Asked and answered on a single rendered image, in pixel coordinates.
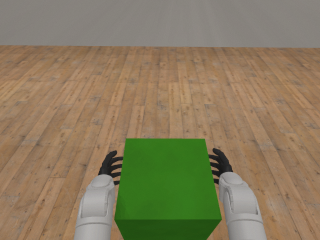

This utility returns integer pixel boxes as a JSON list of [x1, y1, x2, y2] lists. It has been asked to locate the left robot forearm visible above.
[[73, 174, 115, 240]]

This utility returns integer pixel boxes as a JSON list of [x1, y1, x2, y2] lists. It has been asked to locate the right robot forearm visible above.
[[218, 172, 267, 240]]

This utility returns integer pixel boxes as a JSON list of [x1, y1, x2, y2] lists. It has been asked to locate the robot left hand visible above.
[[98, 150, 123, 185]]

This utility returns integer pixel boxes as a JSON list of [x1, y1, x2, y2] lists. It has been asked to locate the carton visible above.
[[114, 138, 222, 240]]

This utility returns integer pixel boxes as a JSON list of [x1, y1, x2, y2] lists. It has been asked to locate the robot right hand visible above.
[[208, 148, 233, 184]]

